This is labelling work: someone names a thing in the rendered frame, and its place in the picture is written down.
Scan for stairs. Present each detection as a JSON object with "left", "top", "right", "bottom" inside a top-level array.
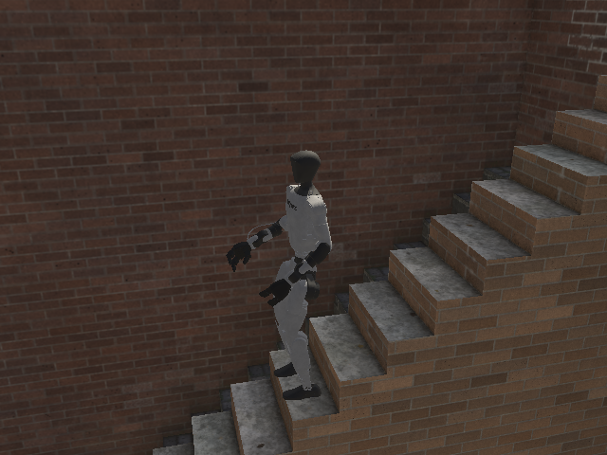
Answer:
[{"left": 153, "top": 75, "right": 607, "bottom": 455}]

